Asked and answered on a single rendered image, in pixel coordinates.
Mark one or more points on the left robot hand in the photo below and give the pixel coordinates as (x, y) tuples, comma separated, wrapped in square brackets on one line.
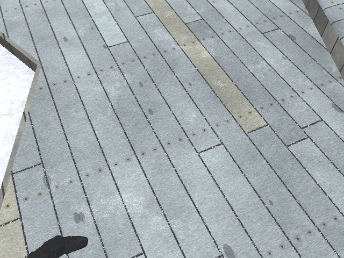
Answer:
[(57, 246)]

